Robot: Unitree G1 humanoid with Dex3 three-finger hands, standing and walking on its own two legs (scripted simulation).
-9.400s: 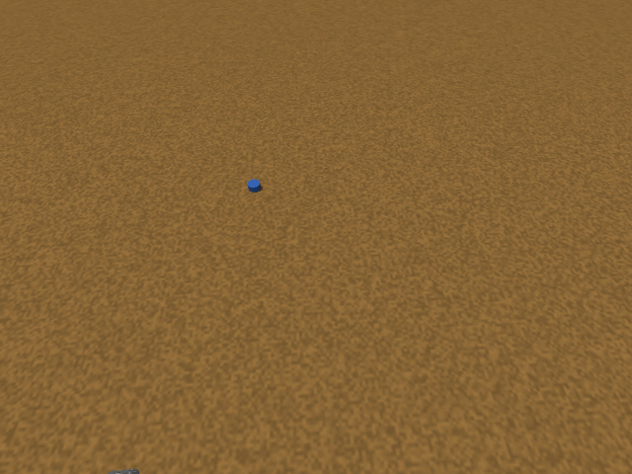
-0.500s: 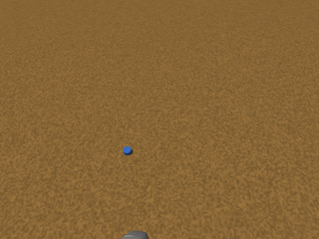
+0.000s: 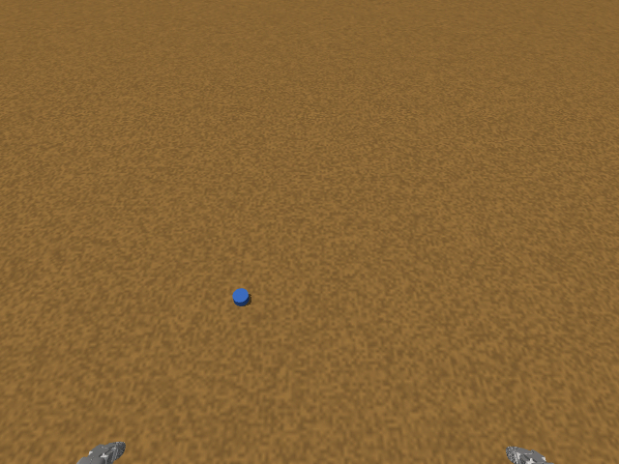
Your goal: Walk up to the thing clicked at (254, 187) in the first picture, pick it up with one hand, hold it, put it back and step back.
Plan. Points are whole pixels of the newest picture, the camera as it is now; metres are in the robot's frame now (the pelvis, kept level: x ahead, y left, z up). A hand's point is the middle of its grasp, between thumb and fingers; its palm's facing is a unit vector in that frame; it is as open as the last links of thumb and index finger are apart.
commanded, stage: walk up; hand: left
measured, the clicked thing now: (240, 297) +0.73 +0.29 -0.76
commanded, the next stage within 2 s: stand in 0.24 s
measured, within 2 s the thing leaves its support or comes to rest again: neither
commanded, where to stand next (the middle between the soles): +0.39 +0.00 m, yaw -1 degrees
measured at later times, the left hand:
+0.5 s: hand out of the picture +0.08 +0.25 -0.15, palm faces -0.02 -0.94 -0.33, open 7.4 cm
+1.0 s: hand out of the picture +0.05 +0.24 -0.15, palm faces -0.05 -0.94 -0.34, open 7.4 cm
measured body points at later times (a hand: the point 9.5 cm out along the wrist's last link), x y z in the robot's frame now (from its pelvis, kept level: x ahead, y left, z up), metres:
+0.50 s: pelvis +0.00 +0.00 +0.01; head +0.01 +0.00 +0.46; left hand +0.08 +0.30 -0.13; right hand +0.10 -0.30 -0.12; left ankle +0.00 +0.12 -0.74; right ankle -0.03 -0.14 -0.74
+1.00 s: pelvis -0.02 -0.01 +0.01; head -0.01 -0.01 +0.46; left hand +0.05 +0.29 -0.12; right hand +0.03 -0.31 -0.12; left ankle +0.00 +0.12 -0.74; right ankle -0.03 -0.14 -0.74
